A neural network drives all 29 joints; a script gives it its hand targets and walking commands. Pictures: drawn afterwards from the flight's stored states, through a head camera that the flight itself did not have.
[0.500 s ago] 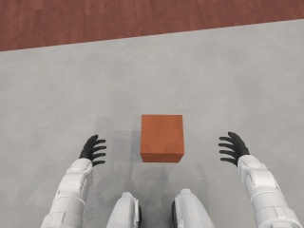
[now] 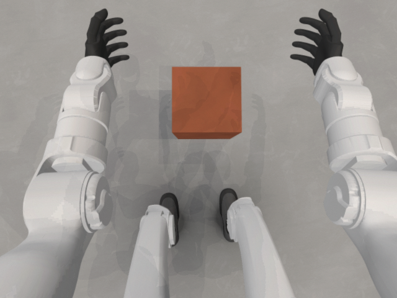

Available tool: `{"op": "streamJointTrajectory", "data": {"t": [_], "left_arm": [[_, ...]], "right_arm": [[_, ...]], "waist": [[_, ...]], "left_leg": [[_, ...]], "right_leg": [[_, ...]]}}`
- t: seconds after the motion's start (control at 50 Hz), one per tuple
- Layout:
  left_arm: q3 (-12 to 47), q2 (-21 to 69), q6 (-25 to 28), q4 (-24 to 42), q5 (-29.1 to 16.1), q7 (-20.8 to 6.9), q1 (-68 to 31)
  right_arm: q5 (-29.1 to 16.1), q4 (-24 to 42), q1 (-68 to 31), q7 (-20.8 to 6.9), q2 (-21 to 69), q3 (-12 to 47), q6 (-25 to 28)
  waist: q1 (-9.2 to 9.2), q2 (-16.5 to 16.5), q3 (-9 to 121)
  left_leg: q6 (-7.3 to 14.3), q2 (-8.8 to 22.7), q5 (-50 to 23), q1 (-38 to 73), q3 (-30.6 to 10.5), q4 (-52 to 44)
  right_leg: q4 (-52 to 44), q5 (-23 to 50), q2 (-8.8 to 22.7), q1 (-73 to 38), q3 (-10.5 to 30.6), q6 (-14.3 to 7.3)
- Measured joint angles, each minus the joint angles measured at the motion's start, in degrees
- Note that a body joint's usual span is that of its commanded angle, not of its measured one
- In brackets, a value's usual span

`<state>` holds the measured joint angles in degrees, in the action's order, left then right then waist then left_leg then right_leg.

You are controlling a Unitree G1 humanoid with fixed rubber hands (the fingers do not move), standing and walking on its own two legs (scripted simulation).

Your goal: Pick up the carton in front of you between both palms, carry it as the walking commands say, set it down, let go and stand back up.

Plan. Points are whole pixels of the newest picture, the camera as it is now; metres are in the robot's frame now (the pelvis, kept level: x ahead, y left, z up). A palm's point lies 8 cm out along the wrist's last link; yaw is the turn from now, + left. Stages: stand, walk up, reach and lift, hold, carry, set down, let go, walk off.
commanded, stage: reach and lift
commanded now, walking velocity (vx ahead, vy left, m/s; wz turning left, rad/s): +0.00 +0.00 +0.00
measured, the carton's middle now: (205, 108) +0.53 -0.04 -0.52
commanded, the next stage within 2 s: none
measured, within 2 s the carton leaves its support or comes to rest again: leaves its support in 1.86 s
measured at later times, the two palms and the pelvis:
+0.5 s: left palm (131, 88) +0.54 +0.15 -0.28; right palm (285, 88) +0.51 -0.23 -0.27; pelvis +0.01 +0.01 -0.12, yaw +0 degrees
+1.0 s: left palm (148, 104) +0.54 +0.14 -0.46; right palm (261, 104) +0.51 -0.22 -0.46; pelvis -0.03 +0.00 -0.27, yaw +0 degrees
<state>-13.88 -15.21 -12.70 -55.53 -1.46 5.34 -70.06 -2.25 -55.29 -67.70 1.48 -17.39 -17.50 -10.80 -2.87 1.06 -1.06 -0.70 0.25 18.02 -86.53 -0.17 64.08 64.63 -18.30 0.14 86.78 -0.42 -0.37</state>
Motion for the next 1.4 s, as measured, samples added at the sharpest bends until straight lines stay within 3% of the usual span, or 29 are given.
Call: {"op": "streamJointTrajectory", "data": {"t": [0.2, 0.34, 0.44, 0.6, 0.78, 0.94, 1.18, 1.4], "left_arm": [[-5.14, 2.22, 4.99, 1.82, 5.6, -1.71, 0.23], [-7.09, 4.2, 6.6, 1.59, 7.96, -1.55, 2.1], [-4.54, 3.33, 6.84, 1.71, 5.3, -0.11, 1.48], [4.05, -1.59, 5.27, 1.91, -4.25, 2.87, -3.72], [8.38, -5.09, 4.16, -5.59, -9.74, 3.44, -14.74], [9.66, -6.62, 6.78, -12.51, -11.01, 2.28, -20.55], [13.02, -5.86, 8.57, -8.46, -13.5, 3.36, -18.09], [9.85, -3.87, 8.96, -12.32, -10.89, 2.59, -18.68]], "right_arm": [[4.6, 1.44, -0.11, -2.43, 1.86, -5.33, 4.89], [7.18, -0.04, 1.29, -2.68, 3.74, -8.26, 6.82], [4.61, -0.45, 0.55, -1.33, 2.79, -6.23, 7.2], [-5.4, -0.73, -4.78, 1.64, -2.95, 3.22, 5.68], [-10.24, -7.38, -15.51, 3.72, -6.01, 8.86, 4.29], [-10.88, -13.74, -21.66, 3.62, -6.5, 11.17, 6.28], [-13.21, -11.44, -20.46, 4.25, -6.73, 13.36, 8.04], [-11.04, -13.54, -20.38, 3.37, -4.84, 13.04, 7.78]], "waist": [[-0.11, 0.08, 4.25], [0.0, 0.0, 7.71], [-0.17, 0.04, 6.52], [-0.2, -0.04, -1.96], [-0.07, -0.04, -13.65], [-0.14, -0.27, -21.2], [0.01, -0.64, -24.24], [-0.29, 0.29, -21.7]], "left_leg": [[0.06, -0.04, 0.4, -5.83, 0.08, -1.8], [-0.29, -0.42, 4.72, -15.74, -0.64, 8.21], [-0.27, -0.79, 8.75, -24.82, -0.78, 20.22], [-0.04, -1.15, 12.51, -35.89, -0.15, 39.16], [-0.33, -1.33, 12.88, -40.86, -0.09, 52.37], [-0.98, -1.36, 13.54, -42.63, -0.46, 58.48], [-1.78, -1.89, 16.12, -42.3, -1.05, 63.46], [-1.1, -1.45, 15.34, -42.22, -0.44, 61.59]], "right_leg": [[-1.79, -0.35, -0.06, 5.88, 0.23, 0.13], [7.91, -4.41, -0.29, 15.7, 0.42, 0.41], [19.82, -8.37, -0.32, 24.75, 0.64, 0.65], [38.9, -12.17, -0.38, 35.97, 1.4, 1.02], [52.21, -12.53, -0.52, 41.04, 1.49, 1.08], [58.42, -13.03, -0.65, 43.06, 1.13, 0.57], [63.63, -15.85, -0.19, 42.72, 0.54, -0.16], [61.61, -14.82, -0.68, 42.74, 1.18, 0.56]]}}
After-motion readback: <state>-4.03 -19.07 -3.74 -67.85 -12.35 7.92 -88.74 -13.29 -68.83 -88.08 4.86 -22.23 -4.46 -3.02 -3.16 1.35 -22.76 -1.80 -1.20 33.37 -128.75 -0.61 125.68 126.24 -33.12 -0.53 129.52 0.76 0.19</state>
